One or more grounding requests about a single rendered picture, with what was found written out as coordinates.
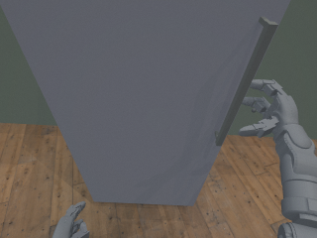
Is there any handle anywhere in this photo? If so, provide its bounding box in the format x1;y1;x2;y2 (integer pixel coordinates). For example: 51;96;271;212
214;16;278;147

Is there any right robot forearm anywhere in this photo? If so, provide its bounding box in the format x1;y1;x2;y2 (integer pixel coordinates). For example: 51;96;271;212
273;124;317;229

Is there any robot right hand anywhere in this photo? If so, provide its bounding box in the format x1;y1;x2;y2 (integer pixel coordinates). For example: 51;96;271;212
238;79;299;138

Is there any robot right upper arm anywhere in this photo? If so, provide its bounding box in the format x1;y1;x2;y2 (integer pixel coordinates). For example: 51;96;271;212
277;222;317;238

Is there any robot left hand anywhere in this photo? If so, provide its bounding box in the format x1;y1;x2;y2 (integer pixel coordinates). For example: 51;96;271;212
52;201;90;238

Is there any fridge door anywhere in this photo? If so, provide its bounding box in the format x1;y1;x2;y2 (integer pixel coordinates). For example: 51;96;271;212
0;0;291;206

